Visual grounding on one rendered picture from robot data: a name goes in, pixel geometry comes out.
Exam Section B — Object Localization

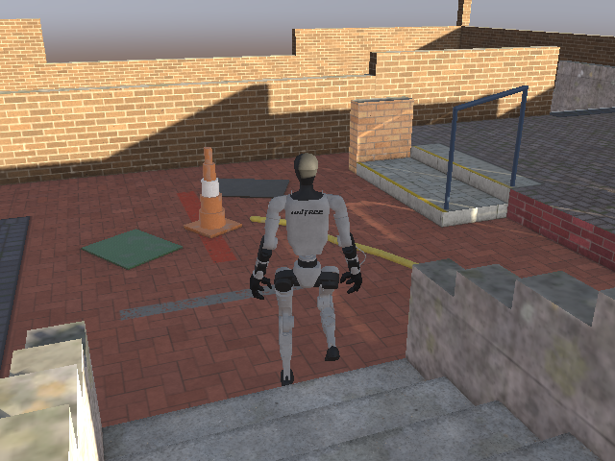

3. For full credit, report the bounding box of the robot right shin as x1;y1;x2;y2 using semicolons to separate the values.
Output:
320;295;336;348

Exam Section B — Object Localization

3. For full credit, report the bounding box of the left robot upper arm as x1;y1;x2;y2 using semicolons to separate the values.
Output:
262;195;287;250

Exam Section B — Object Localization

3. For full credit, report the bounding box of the right robot hand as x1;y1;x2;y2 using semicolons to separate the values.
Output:
340;271;362;294

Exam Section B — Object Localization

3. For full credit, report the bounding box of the humanoid robot torso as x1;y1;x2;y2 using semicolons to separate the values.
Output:
284;190;330;288

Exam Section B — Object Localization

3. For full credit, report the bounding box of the right robot upper arm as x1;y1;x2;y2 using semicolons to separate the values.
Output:
327;194;353;248

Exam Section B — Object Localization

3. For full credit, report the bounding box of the left robot forearm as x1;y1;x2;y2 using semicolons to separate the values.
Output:
253;236;272;279

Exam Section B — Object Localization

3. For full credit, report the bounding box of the right robot forearm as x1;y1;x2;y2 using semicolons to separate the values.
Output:
342;233;360;275

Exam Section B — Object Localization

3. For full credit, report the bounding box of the left robot hand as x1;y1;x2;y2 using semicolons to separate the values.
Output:
250;274;272;300

